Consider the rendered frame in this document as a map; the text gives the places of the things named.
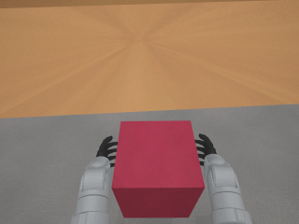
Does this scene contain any robot right hand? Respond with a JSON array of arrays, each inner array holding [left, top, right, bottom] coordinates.
[[194, 133, 217, 166]]

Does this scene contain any robot right forearm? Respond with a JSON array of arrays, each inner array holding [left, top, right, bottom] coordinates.
[[204, 153, 253, 224]]

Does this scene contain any carton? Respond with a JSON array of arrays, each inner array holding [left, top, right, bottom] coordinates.
[[111, 120, 205, 218]]

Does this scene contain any robot left forearm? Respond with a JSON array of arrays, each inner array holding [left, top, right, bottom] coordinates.
[[70, 156, 111, 224]]

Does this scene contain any robot left hand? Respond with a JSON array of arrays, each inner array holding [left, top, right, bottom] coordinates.
[[96, 135, 118, 167]]

